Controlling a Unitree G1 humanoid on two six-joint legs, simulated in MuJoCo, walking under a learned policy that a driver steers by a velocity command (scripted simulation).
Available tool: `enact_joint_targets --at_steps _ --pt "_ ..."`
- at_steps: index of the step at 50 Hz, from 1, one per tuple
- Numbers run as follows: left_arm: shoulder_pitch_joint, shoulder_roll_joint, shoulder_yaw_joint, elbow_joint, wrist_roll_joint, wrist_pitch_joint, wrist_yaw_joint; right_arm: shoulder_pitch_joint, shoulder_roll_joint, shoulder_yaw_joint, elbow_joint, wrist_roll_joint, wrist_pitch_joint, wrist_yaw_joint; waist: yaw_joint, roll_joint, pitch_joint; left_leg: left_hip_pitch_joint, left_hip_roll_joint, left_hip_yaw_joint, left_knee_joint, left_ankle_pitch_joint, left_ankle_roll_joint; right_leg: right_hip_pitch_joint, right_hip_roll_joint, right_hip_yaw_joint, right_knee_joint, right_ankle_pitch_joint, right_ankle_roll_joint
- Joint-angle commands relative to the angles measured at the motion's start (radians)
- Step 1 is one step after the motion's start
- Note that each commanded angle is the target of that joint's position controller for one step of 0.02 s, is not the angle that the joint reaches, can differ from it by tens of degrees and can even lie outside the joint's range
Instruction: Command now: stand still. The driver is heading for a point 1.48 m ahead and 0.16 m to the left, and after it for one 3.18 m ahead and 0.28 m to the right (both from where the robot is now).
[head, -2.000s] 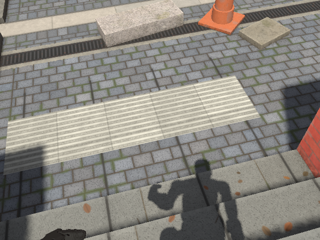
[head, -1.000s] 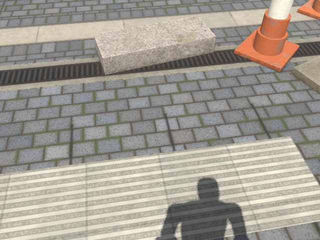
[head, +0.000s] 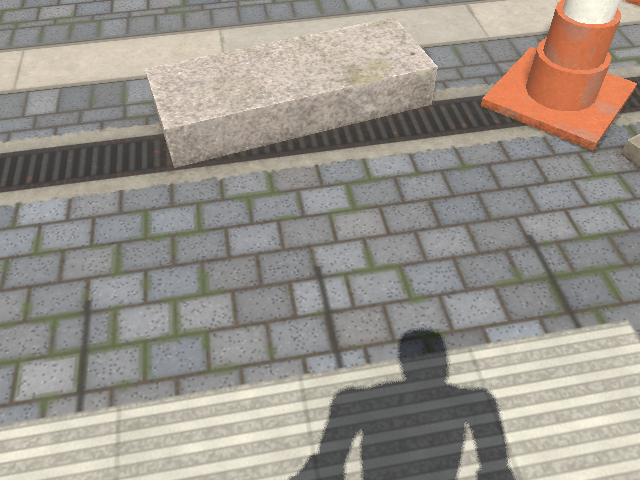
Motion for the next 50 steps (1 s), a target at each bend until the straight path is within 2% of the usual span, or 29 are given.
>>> enact_joint_targets --at_steps 1,12,28,50 --pt "0.016 0.093 0.022 -0.034 -0.001 -0.003 0.002 0.091 -0.072 -0.015 -0.003 0.002 -0.001 -0.004 -0.001 -0.011 -0.033 0.003 -0.029 0.038 -0.040 0.218 0.009 0.063 -0.063 0.051 -0.087 0.426 -0.036" --pt "-0.013 0.096 0.025 -0.006 -0.003 0.015 0.011 0.068 -0.068 -0.018 0.006 0.001 -0.001 -0.007 0.003 -0.008 0.012 0.001 -0.029 0.047 -0.077 0.198 0.010 0.074 -0.042 0.026 -0.099 0.338 -0.018" --pt "-0.004 0.093 0.020 0.030 -0.001 0.018 0.016 0.097 -0.054 -0.016 0.026 -0.001 -0.008 -0.010 0.007 -0.005 0.042 -0.006 -0.036 0.057 -0.102 0.137 0.011 0.061 -0.035 0.020 -0.128 0.206 0.000" --pt "0.036 0.089 0.012 0.043 -0.003 0.019 0.018 0.143 -0.045 -0.010 0.028 0.001 -0.014 -0.009 0.010 -0.004 0.048 -0.017 -0.041 0.058 -0.104 0.148 0.017 0.059 -0.034 0.015 -0.128 0.214 0.006"
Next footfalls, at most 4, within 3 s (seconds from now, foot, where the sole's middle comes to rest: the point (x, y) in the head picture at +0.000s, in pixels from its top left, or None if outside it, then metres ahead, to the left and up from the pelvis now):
1.72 left None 0.10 0.18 -0.77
2.04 right None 0.22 -0.03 -0.77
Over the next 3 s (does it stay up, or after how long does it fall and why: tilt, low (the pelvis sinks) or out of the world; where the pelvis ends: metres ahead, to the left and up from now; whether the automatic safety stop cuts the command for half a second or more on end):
stays up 0.15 0.08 0.01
